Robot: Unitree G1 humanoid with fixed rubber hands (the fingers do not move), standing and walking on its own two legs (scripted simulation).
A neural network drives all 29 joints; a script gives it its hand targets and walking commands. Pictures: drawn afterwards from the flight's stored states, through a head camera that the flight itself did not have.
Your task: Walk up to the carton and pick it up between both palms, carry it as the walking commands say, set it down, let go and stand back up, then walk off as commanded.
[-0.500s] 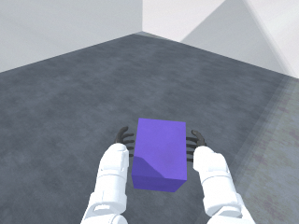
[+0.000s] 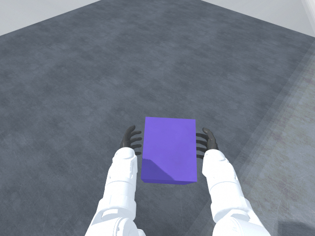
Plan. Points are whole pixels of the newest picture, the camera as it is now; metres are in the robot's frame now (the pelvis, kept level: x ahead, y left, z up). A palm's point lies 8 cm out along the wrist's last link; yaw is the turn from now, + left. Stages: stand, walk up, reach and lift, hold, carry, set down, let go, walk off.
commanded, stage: set down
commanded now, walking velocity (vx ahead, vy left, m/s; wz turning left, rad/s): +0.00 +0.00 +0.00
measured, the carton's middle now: (167, 154) +0.37 +0.00 -0.09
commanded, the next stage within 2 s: none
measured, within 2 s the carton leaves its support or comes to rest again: neither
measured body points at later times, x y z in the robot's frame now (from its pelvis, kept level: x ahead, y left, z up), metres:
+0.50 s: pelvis +0.00 +0.00 -0.03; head +0.18 +0.02 +0.38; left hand +0.37 +0.11 -0.12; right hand +0.35 -0.12 -0.12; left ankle +0.08 +0.10 -0.73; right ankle +0.04 -0.11 -0.73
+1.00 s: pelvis -0.03 +0.01 -0.10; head +0.20 +0.03 +0.29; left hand +0.40 +0.11 -0.20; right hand +0.38 -0.12 -0.19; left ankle +0.08 +0.10 -0.73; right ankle +0.04 -0.11 -0.73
